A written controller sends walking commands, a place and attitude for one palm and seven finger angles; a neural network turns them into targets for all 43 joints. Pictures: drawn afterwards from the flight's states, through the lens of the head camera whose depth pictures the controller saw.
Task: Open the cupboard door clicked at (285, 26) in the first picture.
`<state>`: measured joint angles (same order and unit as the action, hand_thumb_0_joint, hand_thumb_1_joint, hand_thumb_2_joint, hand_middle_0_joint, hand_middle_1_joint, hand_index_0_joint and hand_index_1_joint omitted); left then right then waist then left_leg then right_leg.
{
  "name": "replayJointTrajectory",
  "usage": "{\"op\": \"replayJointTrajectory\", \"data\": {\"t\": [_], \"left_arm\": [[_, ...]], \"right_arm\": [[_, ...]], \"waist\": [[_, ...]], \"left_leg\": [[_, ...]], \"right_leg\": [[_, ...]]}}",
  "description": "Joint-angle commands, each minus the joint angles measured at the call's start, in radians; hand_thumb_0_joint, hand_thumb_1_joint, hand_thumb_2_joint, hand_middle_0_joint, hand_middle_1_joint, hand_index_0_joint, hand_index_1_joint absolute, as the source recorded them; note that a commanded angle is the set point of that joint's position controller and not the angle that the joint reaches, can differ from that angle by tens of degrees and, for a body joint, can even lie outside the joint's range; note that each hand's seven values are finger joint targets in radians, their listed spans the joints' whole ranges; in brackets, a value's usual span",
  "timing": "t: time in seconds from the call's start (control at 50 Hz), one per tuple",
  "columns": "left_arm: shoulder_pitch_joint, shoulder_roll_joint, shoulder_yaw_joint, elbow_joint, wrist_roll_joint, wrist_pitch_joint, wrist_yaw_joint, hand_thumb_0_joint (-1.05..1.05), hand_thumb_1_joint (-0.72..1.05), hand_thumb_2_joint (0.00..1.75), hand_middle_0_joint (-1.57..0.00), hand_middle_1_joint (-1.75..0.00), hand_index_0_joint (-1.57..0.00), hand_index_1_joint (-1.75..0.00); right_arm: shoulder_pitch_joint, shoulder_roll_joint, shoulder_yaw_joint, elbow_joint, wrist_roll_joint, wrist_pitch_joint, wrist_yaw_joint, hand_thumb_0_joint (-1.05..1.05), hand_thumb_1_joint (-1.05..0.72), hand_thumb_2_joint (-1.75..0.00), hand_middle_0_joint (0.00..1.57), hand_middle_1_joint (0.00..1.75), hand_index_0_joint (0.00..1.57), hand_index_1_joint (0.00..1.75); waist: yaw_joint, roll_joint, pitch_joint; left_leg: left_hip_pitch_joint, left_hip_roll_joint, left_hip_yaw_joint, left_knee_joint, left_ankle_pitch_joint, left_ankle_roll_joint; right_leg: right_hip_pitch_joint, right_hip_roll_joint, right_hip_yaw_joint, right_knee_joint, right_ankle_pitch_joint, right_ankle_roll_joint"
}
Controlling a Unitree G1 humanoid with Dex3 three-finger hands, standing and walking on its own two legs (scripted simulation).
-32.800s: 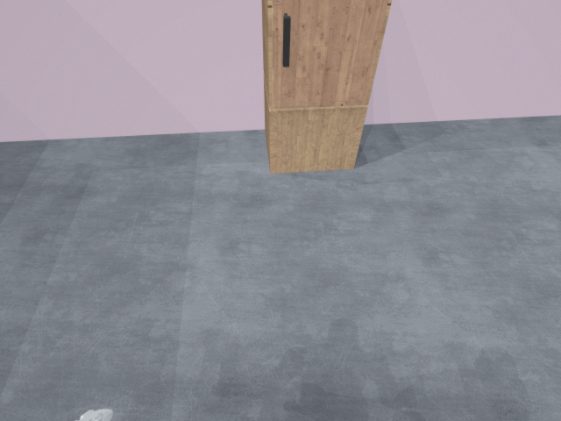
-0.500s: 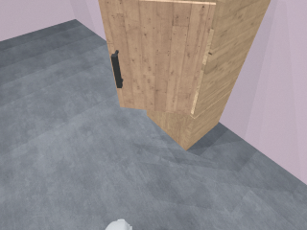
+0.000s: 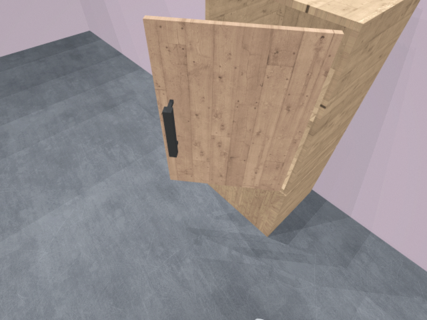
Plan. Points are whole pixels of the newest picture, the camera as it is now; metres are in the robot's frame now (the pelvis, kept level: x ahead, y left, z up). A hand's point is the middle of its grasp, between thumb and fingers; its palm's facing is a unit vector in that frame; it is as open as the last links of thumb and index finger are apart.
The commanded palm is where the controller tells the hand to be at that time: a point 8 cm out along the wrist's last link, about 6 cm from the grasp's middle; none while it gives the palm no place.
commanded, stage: come to a stop and stand still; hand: left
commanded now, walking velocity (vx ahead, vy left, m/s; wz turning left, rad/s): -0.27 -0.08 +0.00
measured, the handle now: (172, 129) +0.62 +0.16 -0.05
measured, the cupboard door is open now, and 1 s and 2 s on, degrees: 40 40 40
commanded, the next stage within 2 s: look again from close up in 0.84 s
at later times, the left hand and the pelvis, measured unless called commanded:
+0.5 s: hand out of the picture +0.08 +0.18 -0.18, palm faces +0.04 -0.97 -0.23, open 7.4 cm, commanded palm none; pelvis +0.03 -0.01 -0.01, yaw +0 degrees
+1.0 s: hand out of the picture +0.05 +0.16 -0.17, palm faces +0.01 -0.97 -0.23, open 7.3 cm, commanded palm none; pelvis +0.04 -0.02 +0.00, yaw +1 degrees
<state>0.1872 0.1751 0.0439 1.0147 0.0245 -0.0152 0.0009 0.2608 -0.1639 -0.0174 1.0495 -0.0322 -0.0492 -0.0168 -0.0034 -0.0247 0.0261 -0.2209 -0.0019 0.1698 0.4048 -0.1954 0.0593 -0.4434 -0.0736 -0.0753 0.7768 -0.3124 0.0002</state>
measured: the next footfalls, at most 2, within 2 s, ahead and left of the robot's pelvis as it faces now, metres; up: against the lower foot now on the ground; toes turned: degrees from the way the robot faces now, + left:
right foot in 0.06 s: +0.10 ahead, -0.13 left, +0.00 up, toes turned -3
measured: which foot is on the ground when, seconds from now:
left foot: down 0.00-1.00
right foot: up 0.00-0.04, down 0.06-1.00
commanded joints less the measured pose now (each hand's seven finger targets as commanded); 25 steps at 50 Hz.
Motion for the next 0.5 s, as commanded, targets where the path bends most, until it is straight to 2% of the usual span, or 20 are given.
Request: {"op": "replayJointTrajectory", "data": {"t": [0.0, 0.02, 0.04, 0.06, 0.08, 0.1, 0.12, 0.16, 0.18, 0.24, 0.28, 0.32, 0.36, 0.38, 0.4, 0.42, 0.44, 0.46, 0.48], "left_arm": [[0.116, 0.042, -0.003, -0.003, -0.005, -0.001, 0.007, 0.00, 0.90, 0.90, -0.20, -0.30, -0.20, -0.30], [0.120, 0.082, 0.000, 0.001, -0.005, -0.006, 0.013, 0.00, 0.90, 0.90, -0.20, -0.30, -0.20, -0.30], [0.112, 0.119, 0.000, 0.000, -0.006, -0.007, 0.018, 0.00, 0.90, 0.90, -0.20, -0.30, -0.20, -0.30], [0.081, 0.150, -0.004, -0.005, -0.008, -0.001, 0.017, 0.00, 0.90, 0.90, -0.20, -0.30, -0.20, -0.30], [0.055, 0.145, -0.003, -0.008, -0.010, -0.004, 0.021, 0.00, 0.90, 0.90, -0.20, -0.30, -0.20, -0.30], [0.052, 0.149, -0.002, -0.011, -0.015, -0.005, 0.027, 0.00, 0.90, 0.90, -0.20, -0.30, -0.20, -0.30], [0.057, 0.149, 0.000, -0.012, -0.016, -0.003, 0.032, 0.00, 0.90, 0.90, -0.20, -0.30, -0.20, -0.30], [0.059, 0.159, 0.009, -0.021, -0.017, 0.006, 0.038, 0.00, 0.90, 0.90, -0.20, -0.30, -0.20, -0.30], [0.058, 0.156, 0.014, -0.024, -0.015, 0.011, 0.041, 0.00, 0.90, 0.90, -0.20, -0.30, -0.20, -0.30], [0.037, 0.162, 0.021, -0.046, -0.014, 0.023, 0.042, 0.00, 0.90, 0.90, -0.20, -0.30, -0.20, -0.30], [0.018, 0.149, 0.020, -0.055, -0.011, 0.030, 0.042, 0.00, 0.90, 0.90, -0.20, -0.30, -0.20, -0.30], [0.002, 0.130, 0.020, -0.070, -0.012, 0.036, 0.039, 0.00, 0.90, 0.90, -0.20, -0.30, -0.20, -0.30], [0.005, 0.098, 0.015, -0.072, -0.011, 0.044, 0.035, 0.00, 0.90, 0.90, -0.20, -0.30, -0.20, -0.30], [0.010, 0.082, 0.013, -0.067, -0.008, 0.047, 0.034, 0.00, 0.90, 0.90, -0.20, -0.30, -0.20, -0.30], [0.026, 0.081, 0.013, -0.064, -0.007, 0.048, 0.031, 0.00, 0.90, 0.90, -0.20, -0.30, -0.20, -0.30], [0.038, 0.083, 0.012, -0.057, -0.007, 0.049, 0.030, 0.00, 0.90, 0.90, -0.20, -0.30, -0.20, -0.30], [0.154, 0.102, -0.015, -0.019, -0.018, 0.035, 0.071, 0.00, 0.90, 0.90, -0.20, -0.30, -0.20, -0.30], [0.093, 0.168, -0.003, -0.071, -0.009, 0.017, 0.061, 0.00, 0.90, 0.90, -0.20, -0.30, -0.20, -0.30], [0.061, 0.183, -0.005, -0.079, -0.007, 0.000, 0.050, 0.00, 0.90, 0.90, -0.20, -0.30, -0.20, -0.30]], "right_arm": [[0.015, -0.106, -0.016, -0.025, 0.010, -0.002, -0.018, 0.00, -0.90, -0.90, 0.20, 0.30, 0.20, 0.30], [0.024, -0.089, -0.015, -0.017, 0.017, 0.001, -0.018, 0.00, -0.90, -0.90, 0.20, 0.30, 0.20, 0.30], [0.042, -0.078, -0.014, -0.014, 0.022, 0.007, -0.015, 0.00, -0.90, -0.90, 0.20, 0.30, 0.20, 0.30], [0.071, -0.070, -0.014, -0.007, 0.028, 0.017, -0.009, 0.00, -0.90, -0.90, 0.20, 0.30, 0.20, 0.30], [0.085, -0.060, -0.014, 0.007, 0.025, 0.031, -0.010, 0.00, -0.90, -0.90, 0.20, 0.30, 0.20, 0.30], [0.097, -0.078, -0.017, 0.017, 0.024, 0.036, -0.013, 0.00, -0.90, -0.90, 0.20, 0.30, 0.20, 0.30], [0.105, -0.089, -0.023, 0.022, 0.025, 0.041, -0.014, 0.00, -0.90, -0.90, 0.20, 0.30, 0.20, 0.30], [0.115, -0.095, -0.031, 0.019, 0.027, 0.052, -0.017, 0.00, -0.90, -0.90, 0.20, 0.30, 0.20, 0.30], [0.110, -0.088, -0.032, 0.018, 0.025, 0.057, -0.019, 0.00, -0.90, -0.90, 0.20, 0.30, 0.20, 0.30], [0.110, -0.091, -0.042, -0.005, 0.024, 0.074, -0.019, 0.00, -0.90, -0.90, 0.20, 0.30, 0.20, 0.30], [0.105, -0.086, -0.045, -0.016, 0.021, 0.080, -0.019, 0.00, -0.90, -0.90, 0.20, 0.30, 0.20, 0.30], [0.093, -0.105, -0.049, -0.028, 0.016, 0.081, -0.018, 0.00, -0.90, -0.90, 0.20, 0.30, 0.20, 0.30], [0.056, -0.125, -0.049, -0.045, 0.009, 0.076, -0.017, 0.00, -0.90, -0.90, 0.20, 0.30, 0.20, 0.30], [0.037, -0.123, -0.046, -0.046, 0.009, 0.071, -0.018, 0.00, -0.90, -0.90, 0.20, 0.30, 0.20, 0.30], [0.019, -0.130, -0.047, -0.053, 0.009, 0.068, -0.017, 0.00, -0.90, -0.90, 0.20, 0.30, 0.20, 0.30], [0.006, -0.133, -0.045, -0.055, 0.010, 0.066, -0.017, 0.00, -0.90, -0.90, 0.20, 0.30, 0.20, 0.30], [-0.099, -0.168, -0.050, -0.136, 0.035, 0.043, -0.012, 0.00, -0.90, -0.90, 0.20, 0.30, 0.20, 0.30], [-0.021, -0.097, -0.040, -0.162, 0.021, 0.052, -0.001, 0.00, -0.90, -0.90, 0.20, 0.30, 0.20, 0.30], [0.013, -0.077, -0.031, -0.163, 0.015, 0.058, 0.008, 0.00, -0.90, -0.90, 0.20, 0.30, 0.20, 0.30]], "waist": [[0.050, 0.039, -0.034], [0.046, 0.002, -0.052], [0.028, -0.027, -0.055], [0.001, 0.004, -0.030], [-0.005, -0.041, -0.035], [-0.004, -0.110, -0.082], [-0.002, -0.118, -0.116], [0.000, -0.074, -0.140], [0.003, -0.035, -0.119], [0.000, -0.036, -0.115], [-0.004, -0.039, -0.095], [-0.005, 0.029, -0.063], [0.008, 0.115, -0.026], [0.018, 0.137, -0.013], [0.024, 0.146, -0.007], [0.029, 0.133, -0.003], [0.056, 0.186, -0.019], [0.009, 0.141, -0.078], [-0.007, 0.047, -0.094]], "left_leg": [[-0.074, 0.225, -0.157, -0.046, 0.267, 0.042], [-0.073, 0.172, -0.135, 0.008, 0.227, -0.009], [-0.084, 0.115, -0.114, 0.023, 0.105, -0.050], [-0.059, 0.091, -0.115, 0.004, 0.009, -0.067], [-0.051, 0.090, -0.113, 0.003, 0.062, -0.074], [-0.022, 0.096, -0.107, 0.030, 0.106, -0.075], [0.005, 0.095, -0.100, 0.055, 0.142, -0.075], [0.022, 0.093, -0.092, 0.099, 0.204, -0.079], [0.025, 0.094, -0.089, 0.114, 0.240, -0.080], [0.033, 0.097, -0.097, 0.155, 0.235, -0.079], [0.045, 0.107, -0.112, 0.138, 0.197, -0.069], [0.022, 0.150, -0.165, 0.070, 0.189, -0.043], [-0.043, 0.211, -0.220, -0.034, 0.150, 0.002], [-0.077, 0.226, -0.227, -0.064, 0.126, 0.021], [-0.095, 0.227, -0.229, -0.073, 0.093, 0.028], [-0.101, 0.220, -0.222, -0.079, 0.047, 0.025], [-0.027, 0.220, -0.126, 0.144, 0.273, -0.020], [-0.056, 0.118, -0.119, 0.146, -0.012, -0.043], [-0.048, 0.079, -0.089, 0.152, -0.155, -0.056]], "right_leg": [[0.278, 0.010, 0.026, -0.283, 0.191, 0.008], [0.325, -0.028, 0.094, -0.350, 0.341, -0.002], [0.326, -0.101, 0.173, -0.350, 0.517, -0.039], [0.272, -0.151, 0.166, -0.333, 0.541, -0.066], [0.269, -0.138, 0.175, -0.311, 0.608, -0.078], [0.297, -0.138, 0.168, -0.292, 0.697, -0.080], [0.316, -0.146, 0.162, -0.280, 0.765, -0.084], [0.327, -0.157, 0.163, -0.261, 0.817, -0.098], [0.311, -0.153, 0.157, -0.252, 0.834, -0.100], [0.264, -0.157, 0.156, -0.262, 0.736, -0.108], [0.218, -0.136, 0.146, -0.282, 0.587, -0.103], [0.179, -0.086, 0.119, -0.269, 0.398, -0.077], [0.185, -0.007, 0.056, -0.214, 0.179, -0.033], [0.210, 0.012, 0.045, -0.197, 0.093, -0.025], [0.216, 0.016, 0.050, -0.195, 0.059, -0.022], [0.221, 0.015, 0.056, -0.206, 0.052, -0.023], [0.160, -0.069, 0.114, -0.243, 0.293, -0.039], [0.174, -0.109, 0.195, -0.281, 0.208, -0.083], [0.167, -0.143, 0.237, -0.329, 0.122, -0.104]]}}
